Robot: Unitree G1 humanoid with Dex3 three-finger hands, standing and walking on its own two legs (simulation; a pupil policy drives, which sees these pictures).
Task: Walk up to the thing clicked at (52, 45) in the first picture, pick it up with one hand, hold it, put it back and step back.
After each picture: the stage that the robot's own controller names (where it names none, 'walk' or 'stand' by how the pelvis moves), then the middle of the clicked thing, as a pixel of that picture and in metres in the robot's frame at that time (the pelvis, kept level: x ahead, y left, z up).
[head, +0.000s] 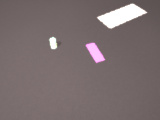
stand; (53, 43) +1.32 +0.36 -0.72
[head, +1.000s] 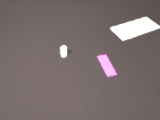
walk; (63, 51) +1.21 +0.18 -0.71
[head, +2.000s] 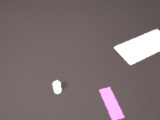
walk; (57, 87) +0.72 +0.22 -0.71
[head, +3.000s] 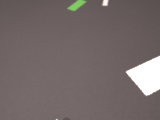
walk; out of the picture +0.41 +0.26 -0.69
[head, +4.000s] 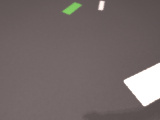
stand; out of the picture +0.31 +0.23 -0.72
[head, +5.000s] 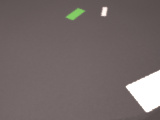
stand; out of the picture +0.31 +0.21 -0.72
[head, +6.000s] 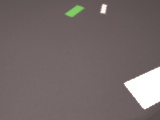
stand; out of the picture +0.33 +0.22 -0.73
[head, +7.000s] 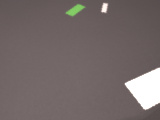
stand; out of the picture +0.31 +0.22 -0.73
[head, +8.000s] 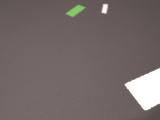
stand; out of the picture +0.31 +0.22 -0.73
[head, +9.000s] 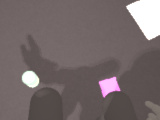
go down; (31, 79) +0.37 +0.25 -0.41
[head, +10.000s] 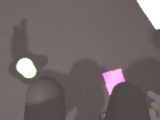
go down; (27, 68) +0.39 +0.27 -0.31
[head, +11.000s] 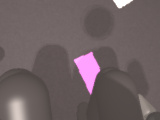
close in; out of the picture +0.36 +0.30 -0.22
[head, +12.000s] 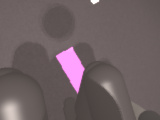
close; out of the picture +0.36 +0.30 -0.21
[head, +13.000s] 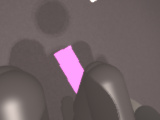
lift; out of the picture +0.35 +0.31 -0.22
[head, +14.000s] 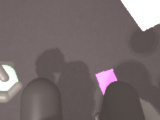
lift; (5, 81) +0.30 +0.27 -0.08
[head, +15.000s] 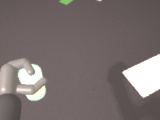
lift; (33, 83) +0.33 +0.18 +0.04
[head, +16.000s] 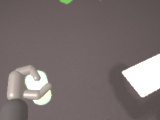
hold; (39, 88) +0.33 +0.17 +0.00
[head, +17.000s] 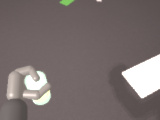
hold; (38, 88) +0.33 +0.17 -0.01
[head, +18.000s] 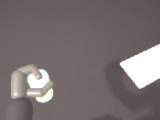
crouch; (41, 86) +0.34 +0.16 -0.03
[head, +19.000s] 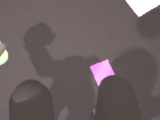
lower; out of the picture +0.43 +0.28 -0.10
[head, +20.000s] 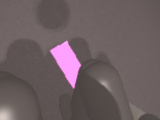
lower; out of the picture +0.39 +0.31 -0.22
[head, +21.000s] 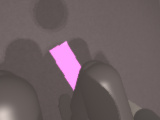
lower; out of the picture +0.38 +0.32 -0.22
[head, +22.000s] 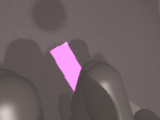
lower; out of the picture +0.38 +0.32 -0.22
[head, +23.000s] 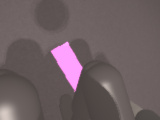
lower; out of the picture +0.37 +0.32 -0.22
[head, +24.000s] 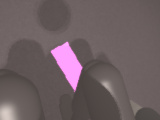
open; out of the picture +0.37 +0.29 -0.22
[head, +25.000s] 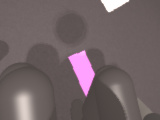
stand; out of the picture +0.37 +0.27 -0.23
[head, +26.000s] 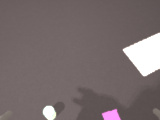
stand; (49, 113) +0.36 +0.21 -0.57
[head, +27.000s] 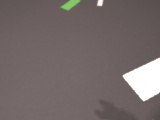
stand; out of the picture +0.34 +0.20 -0.66
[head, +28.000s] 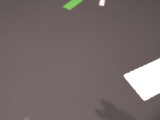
stand; out of the picture +0.34 +0.20 -0.67
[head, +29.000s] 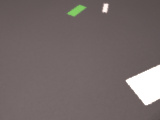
stand; out of the picture +0.35 +0.20 -0.72
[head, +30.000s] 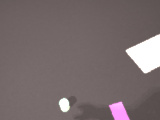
walk; (64, 105) +0.45 +0.16 -0.69
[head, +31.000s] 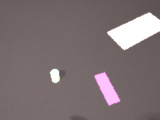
walk; (55, 76) +0.73 +0.22 -0.70
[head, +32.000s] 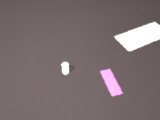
stand; (65, 68) +0.96 +0.20 -0.70
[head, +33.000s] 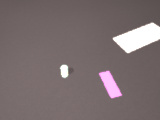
stand; (64, 71) +0.95 +0.21 -0.73
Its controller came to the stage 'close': yes
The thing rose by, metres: 0.70
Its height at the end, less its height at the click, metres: +0.00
